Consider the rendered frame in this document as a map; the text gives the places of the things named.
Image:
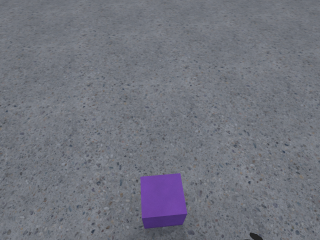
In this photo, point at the carton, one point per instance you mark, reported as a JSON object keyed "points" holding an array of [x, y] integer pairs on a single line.
{"points": [[162, 200]]}

